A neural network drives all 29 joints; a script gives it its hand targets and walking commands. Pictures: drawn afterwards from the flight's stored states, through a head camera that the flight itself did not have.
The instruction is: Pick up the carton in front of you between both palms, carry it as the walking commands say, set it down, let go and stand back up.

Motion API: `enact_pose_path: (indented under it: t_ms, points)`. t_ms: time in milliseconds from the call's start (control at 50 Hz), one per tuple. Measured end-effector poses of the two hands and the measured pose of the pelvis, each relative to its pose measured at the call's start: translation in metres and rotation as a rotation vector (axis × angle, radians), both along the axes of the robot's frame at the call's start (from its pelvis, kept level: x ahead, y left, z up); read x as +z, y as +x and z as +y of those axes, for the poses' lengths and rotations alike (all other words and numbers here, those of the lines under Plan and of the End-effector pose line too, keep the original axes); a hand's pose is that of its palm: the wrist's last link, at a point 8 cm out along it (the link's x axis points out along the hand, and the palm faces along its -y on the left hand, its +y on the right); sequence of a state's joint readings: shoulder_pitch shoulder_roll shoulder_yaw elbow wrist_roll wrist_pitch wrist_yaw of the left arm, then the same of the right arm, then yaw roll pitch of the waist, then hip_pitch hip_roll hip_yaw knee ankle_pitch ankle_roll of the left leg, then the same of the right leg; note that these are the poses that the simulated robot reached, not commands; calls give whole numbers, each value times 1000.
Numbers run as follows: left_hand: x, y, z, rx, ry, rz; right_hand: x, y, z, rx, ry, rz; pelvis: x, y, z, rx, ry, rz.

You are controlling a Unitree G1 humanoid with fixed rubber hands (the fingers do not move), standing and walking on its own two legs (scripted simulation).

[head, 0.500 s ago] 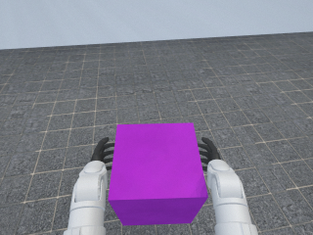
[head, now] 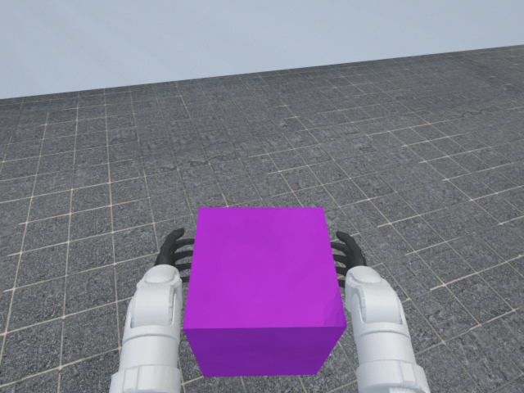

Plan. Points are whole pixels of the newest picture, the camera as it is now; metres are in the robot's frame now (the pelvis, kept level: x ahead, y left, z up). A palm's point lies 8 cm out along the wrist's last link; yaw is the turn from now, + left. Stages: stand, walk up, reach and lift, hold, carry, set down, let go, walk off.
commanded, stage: hold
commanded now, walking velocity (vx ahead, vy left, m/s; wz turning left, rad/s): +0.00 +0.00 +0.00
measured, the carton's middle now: (260, 295) +0.30 +0.00 -0.04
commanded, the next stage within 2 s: set down in 0.20 s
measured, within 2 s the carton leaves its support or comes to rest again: neither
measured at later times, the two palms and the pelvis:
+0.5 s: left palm (160, 263) +0.32 +0.17 +0.02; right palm (335, 263) +0.32 -0.13 +0.02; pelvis +0.00 +0.01 -0.01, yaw -1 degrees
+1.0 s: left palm (174, 304) +0.36 +0.18 -0.18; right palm (307, 294) +0.38 -0.12 -0.18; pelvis -0.03 -0.01 -0.11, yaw -1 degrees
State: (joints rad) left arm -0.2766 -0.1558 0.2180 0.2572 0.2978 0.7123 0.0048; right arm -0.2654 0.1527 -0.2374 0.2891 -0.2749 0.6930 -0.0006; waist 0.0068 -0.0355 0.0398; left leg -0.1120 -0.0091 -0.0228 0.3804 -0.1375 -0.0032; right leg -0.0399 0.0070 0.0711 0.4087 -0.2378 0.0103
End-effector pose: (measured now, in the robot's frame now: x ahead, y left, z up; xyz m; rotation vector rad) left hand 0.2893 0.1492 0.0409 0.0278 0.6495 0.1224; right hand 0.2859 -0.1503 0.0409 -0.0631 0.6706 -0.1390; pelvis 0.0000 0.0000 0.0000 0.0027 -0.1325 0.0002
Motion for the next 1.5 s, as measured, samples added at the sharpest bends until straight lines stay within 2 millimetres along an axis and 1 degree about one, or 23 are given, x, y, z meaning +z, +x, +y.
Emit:
enact_pose_path:
  t_ms: [160,320,420,500,560,600,660,720,780,840,900,980,1060,1140,1340,1500]
  points:
    - [2,4,15,2,-12,1,3,4,15,1,-4,3,0,2,15,-12,-2,3]
    - [3,13,18,5,-23,1,3,11,18,-8,0,6,0,5,20,-15,-1,10]
    - [-5,24,18,38,-52,16,-6,24,18,-12,18,21,-2,5,17,-16,3,28]
    - [-21,34,19,61,-61,33,-21,39,20,6,15,39,-7,3,12,-14,5,64]
    - [-41,40,21,72,-53,47,-40,50,21,30,2,53,-11,0,7,-9,5,119]
    - [-59,42,22,77,-41,54,-58,56,23,49,-7,60,-15,-3,3,-4,3,171]
    - [-91,42,24,84,-23,57,-90,63,25,72,-10,64,-22,-7,-3,5,-3,265]
    - [-126,42,26,94,-13,55,-126,66,27,79,-3,62,-33,-12,-8,12,-11,368]
    - [-159,43,26,103,-17,43,-160,69,27,79,9,51,-47,-17,-11,13,-16,476]
    - [-184,48,26,114,-28,19,-187,74,27,68,28,28,-64,-21,-14,6,-18,577]
    - [-202,55,27,125,-41,-9,-204,81,28,57,50,1,-81,-25,-15,-1,-17,655]
    - [-217,65,28,141,-53,-28,-221,93,30,53,67,-17,-104,-30,-14,-6,-15,723]
    - [-233,72,31,157,-62,-17,-237,103,33,61,68,-6,-124,-35,-12,-7,-15,767]
    - [-254,77,34,169,-60,4,-257,112,36,78,58,16,-143,-39,-9,-7,-16,808]
    - [-320,84,38,192,-49,22,-320,131,41,125,33,32,-196,-51,-2,-11,-20,903]
    - [-373,89,40,220,-50,25,-373,145,44,158,29,35,-238,-62,-1,-17,-17,943]
